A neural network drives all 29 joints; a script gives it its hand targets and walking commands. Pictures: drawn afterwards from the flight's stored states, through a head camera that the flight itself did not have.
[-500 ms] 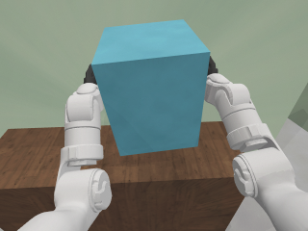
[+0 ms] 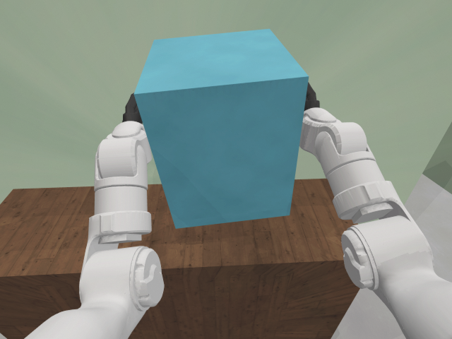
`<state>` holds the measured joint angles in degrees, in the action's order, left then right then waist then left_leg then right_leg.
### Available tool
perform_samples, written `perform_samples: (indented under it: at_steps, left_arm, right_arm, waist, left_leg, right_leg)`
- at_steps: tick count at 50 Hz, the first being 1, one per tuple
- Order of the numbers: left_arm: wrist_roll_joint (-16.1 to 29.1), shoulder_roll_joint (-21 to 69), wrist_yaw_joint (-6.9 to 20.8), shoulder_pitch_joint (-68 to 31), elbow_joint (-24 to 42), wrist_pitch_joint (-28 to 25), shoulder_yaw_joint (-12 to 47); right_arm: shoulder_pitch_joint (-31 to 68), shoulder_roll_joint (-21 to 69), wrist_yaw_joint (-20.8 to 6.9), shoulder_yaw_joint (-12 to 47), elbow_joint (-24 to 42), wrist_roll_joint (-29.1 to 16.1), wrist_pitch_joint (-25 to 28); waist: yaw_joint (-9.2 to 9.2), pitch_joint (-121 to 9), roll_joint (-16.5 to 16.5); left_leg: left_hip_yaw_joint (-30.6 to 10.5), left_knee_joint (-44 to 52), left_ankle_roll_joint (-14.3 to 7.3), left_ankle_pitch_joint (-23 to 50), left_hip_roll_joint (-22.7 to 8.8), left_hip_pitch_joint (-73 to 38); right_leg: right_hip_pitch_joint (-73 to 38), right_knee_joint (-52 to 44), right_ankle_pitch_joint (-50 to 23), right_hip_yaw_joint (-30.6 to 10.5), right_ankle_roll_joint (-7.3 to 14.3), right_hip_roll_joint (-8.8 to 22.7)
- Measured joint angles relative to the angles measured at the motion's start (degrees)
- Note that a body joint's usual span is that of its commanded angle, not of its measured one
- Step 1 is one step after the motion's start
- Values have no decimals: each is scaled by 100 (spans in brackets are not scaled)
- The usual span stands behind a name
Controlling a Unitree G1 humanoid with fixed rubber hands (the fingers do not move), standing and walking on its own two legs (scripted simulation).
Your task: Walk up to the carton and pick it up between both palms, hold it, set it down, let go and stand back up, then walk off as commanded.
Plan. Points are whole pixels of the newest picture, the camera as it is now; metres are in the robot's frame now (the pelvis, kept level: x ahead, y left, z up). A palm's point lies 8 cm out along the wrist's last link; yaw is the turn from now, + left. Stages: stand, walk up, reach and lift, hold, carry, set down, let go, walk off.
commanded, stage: hold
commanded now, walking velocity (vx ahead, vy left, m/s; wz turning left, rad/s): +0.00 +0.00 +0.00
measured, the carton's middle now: (222, 128) +0.37 +0.01 +0.24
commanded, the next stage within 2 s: none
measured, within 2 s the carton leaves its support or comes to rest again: neither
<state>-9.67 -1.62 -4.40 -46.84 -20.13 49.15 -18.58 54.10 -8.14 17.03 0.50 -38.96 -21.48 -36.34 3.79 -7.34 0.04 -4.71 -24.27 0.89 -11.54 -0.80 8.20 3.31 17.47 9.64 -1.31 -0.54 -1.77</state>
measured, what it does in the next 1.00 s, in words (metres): stands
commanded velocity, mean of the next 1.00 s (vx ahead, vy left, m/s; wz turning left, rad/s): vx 0.00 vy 0.00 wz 0.00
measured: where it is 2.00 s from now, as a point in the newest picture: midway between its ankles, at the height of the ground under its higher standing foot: outside the picture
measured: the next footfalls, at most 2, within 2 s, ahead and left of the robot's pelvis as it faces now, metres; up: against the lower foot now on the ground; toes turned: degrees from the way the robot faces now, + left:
none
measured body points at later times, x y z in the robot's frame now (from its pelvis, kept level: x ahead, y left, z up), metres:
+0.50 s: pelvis +0.00 +0.00 +0.00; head -0.08 +0.02 +0.44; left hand +0.39 +0.15 +0.25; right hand +0.39 -0.14 +0.26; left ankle +0.02 +0.12 -0.75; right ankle +0.00 -0.13 -0.75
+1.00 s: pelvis +0.00 +0.00 +0.00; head -0.08 +0.02 +0.44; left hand +0.38 +0.15 +0.25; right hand +0.39 -0.14 +0.26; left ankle +0.02 +0.12 -0.75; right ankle +0.00 -0.13 -0.75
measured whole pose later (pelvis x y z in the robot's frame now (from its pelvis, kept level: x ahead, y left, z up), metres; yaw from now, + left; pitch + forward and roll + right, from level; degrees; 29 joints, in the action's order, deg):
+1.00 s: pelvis +0.00 +0.00 +0.00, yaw +0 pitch -4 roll -2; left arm -9.3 -1.6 -4.7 -47.0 -20.4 48.9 -18.5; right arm 53.8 -8.3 17.1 0.5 -38.5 -21.6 -36.6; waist 3.6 -7.7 0.1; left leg -4.9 -24.2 0.9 -11.6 -0.8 8.4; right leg 3.6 17.4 9.6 -1.7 -0.5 -1.9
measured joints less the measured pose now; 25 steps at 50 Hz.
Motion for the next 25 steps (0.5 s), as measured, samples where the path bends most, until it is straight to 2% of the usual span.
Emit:
perform_samples:
  at_steps: [13, 25]
  left_arm:
    - [22, -71, 0, -183, -277, -60, -8]
    - [-3, -37, -24, -113, -173, -56, 39]
  right_arm:
    - [125, 36, -20, -134, -200, 71, 38]
    - [111, -23, -36, -44, -184, -10, 59]
  waist:
    - [-22, -38, -17]
    - [-10, -45, -4]
  left_leg:
    - [-6, -15, 0, 23, 7, 93]
    - [11, -3, -2, 1, 0, 69]
  right_leg:
    - [102, 34, -12, -8, -1, 0]
    - [79, 4, -10, -39, -2, -9]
